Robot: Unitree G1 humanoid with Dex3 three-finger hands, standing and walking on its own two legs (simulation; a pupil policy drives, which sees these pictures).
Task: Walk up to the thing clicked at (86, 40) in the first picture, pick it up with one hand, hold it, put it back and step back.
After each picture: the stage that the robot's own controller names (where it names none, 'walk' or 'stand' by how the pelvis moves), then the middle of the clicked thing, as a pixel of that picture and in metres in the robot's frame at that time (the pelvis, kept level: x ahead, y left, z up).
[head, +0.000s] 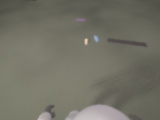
stand; (86, 41) +1.66 +0.10 -0.72
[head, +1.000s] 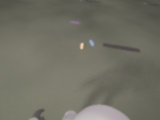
walk; (81, 46) +1.53 +0.11 -0.72
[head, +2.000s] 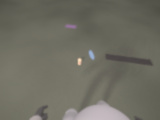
walk; (79, 61) +0.96 +0.14 -0.72
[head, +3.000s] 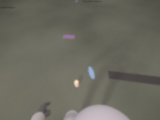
walk; (76, 83) +0.54 +0.18 -0.70
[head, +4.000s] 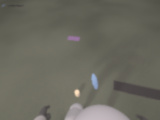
stand; (77, 93) +0.37 +0.20 -0.70
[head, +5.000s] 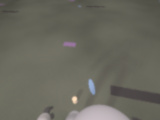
stand; (74, 100) +0.33 +0.19 -0.72
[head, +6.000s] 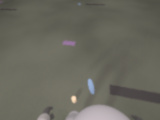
stand; (74, 99) +0.32 +0.20 -0.73
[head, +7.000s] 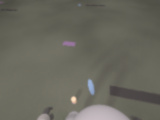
stand; (73, 100) +0.32 +0.20 -0.73
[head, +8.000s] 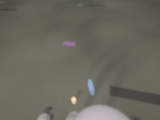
stand; (74, 100) +0.31 +0.20 -0.73
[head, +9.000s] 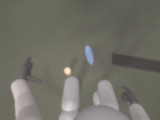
go down; (67, 71) +0.37 +0.21 -0.45
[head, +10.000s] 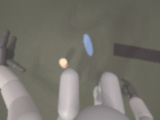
go down; (63, 63) +0.40 +0.23 -0.32
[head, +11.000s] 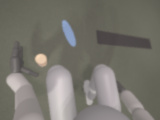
close in; (41, 60) +0.37 +0.27 -0.23
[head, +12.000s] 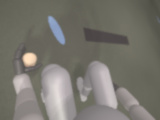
close; (29, 60) +0.37 +0.28 -0.22
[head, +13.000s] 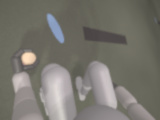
close; (28, 59) +0.37 +0.28 -0.22
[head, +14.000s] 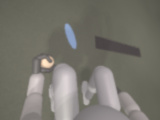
lift; (46, 63) +0.33 +0.25 -0.17
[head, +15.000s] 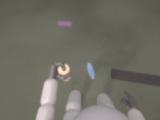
lift; (64, 73) +0.32 +0.18 +0.01
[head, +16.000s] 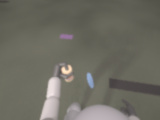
hold; (67, 73) +0.33 +0.17 +0.00
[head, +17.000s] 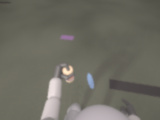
hold; (68, 74) +0.32 +0.16 +0.00
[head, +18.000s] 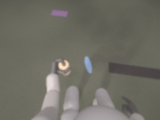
crouch; (64, 68) +0.36 +0.18 -0.07
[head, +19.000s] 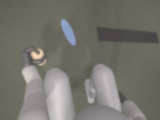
lower; (39, 57) +0.40 +0.27 -0.18
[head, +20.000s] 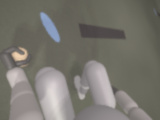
lower; (21, 57) +0.40 +0.29 -0.22
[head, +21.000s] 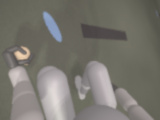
lower; (23, 56) +0.39 +0.29 -0.22
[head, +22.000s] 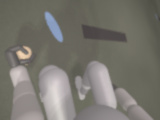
lower; (25, 56) +0.39 +0.29 -0.22
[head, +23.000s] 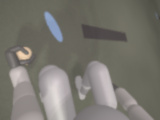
lower; (25, 56) +0.39 +0.29 -0.22
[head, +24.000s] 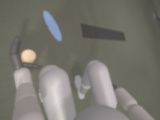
withdraw; (28, 58) +0.38 +0.27 -0.22
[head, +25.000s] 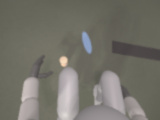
walk; (63, 61) +0.40 +0.23 -0.30
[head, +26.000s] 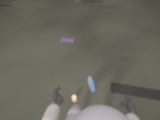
stand; (74, 98) +0.32 +0.17 -0.65
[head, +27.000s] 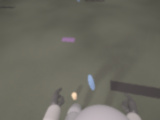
stand; (74, 96) +0.35 +0.19 -0.66
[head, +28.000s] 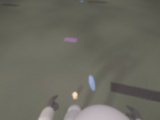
stand; (75, 95) +0.35 +0.18 -0.69
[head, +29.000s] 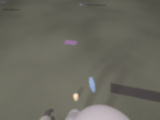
walk; (75, 97) +0.36 +0.18 -0.72
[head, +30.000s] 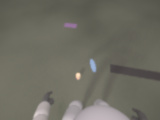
walk; (78, 76) +0.54 +0.15 -0.70
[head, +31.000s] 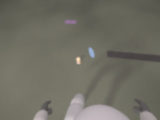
walk; (78, 60) +0.85 +0.24 -0.69
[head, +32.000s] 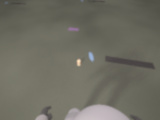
stand; (78, 62) +0.98 +0.20 -0.71
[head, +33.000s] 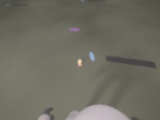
stand; (79, 62) +0.99 +0.20 -0.73
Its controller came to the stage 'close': yes
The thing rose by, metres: 0.70
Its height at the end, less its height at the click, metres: +0.00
